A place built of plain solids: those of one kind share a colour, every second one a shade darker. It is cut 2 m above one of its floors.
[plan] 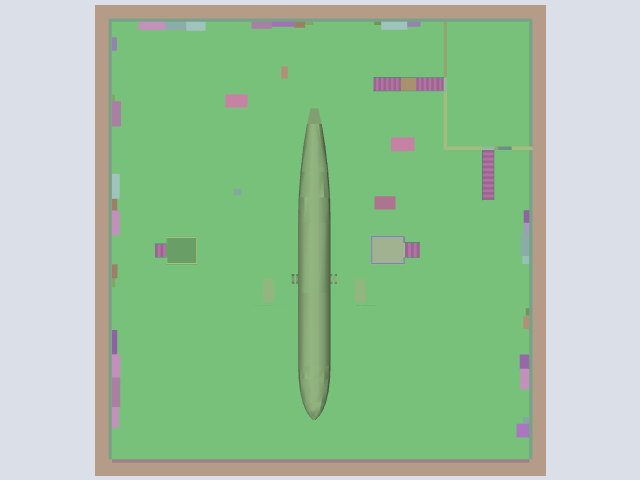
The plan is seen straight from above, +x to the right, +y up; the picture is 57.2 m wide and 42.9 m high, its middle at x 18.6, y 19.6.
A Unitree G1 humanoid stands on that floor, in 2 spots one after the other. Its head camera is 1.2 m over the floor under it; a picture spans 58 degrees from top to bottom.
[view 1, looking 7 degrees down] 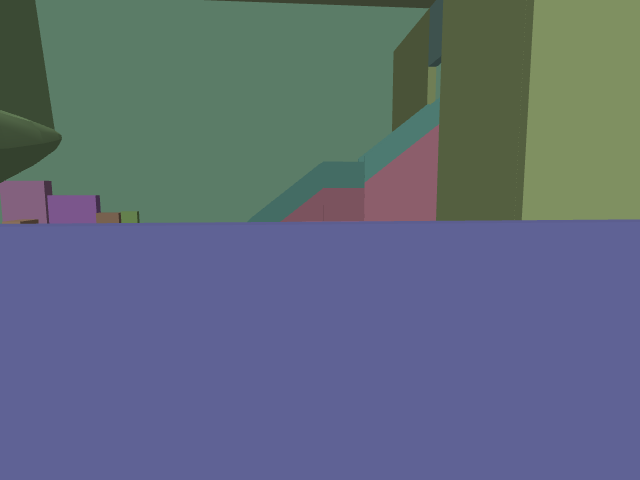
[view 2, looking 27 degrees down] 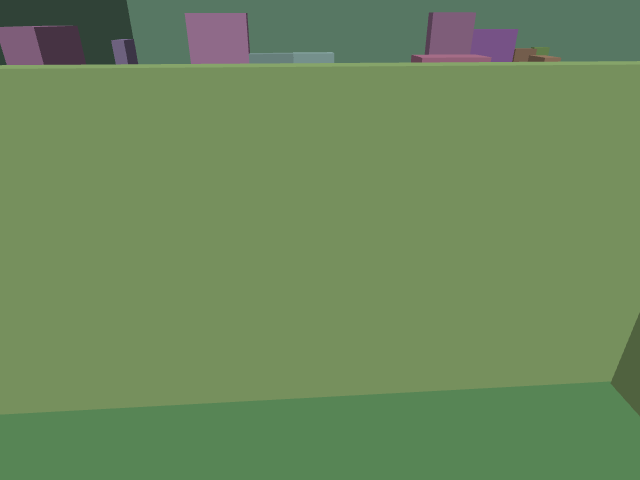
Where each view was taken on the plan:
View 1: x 24.49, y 18.70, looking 85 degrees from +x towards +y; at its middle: rail_standR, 1.18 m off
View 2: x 6.39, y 18.66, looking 86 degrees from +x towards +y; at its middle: rail_standL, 1.25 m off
